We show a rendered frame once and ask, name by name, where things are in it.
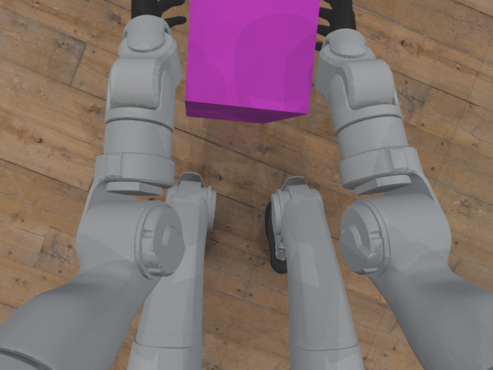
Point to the carton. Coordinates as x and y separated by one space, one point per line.
250 60

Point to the robot left upper arm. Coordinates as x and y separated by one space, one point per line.
124 248

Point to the robot right hand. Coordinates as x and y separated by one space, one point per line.
341 16

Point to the robot left hand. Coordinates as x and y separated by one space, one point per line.
156 8

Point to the robot right forearm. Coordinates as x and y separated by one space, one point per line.
367 119

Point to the right robot thigh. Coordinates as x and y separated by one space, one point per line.
322 335

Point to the robot left forearm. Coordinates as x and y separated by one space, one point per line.
140 110

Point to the robot right upper arm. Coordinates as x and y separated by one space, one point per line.
402 243

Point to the robot right shin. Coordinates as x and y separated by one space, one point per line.
280 249

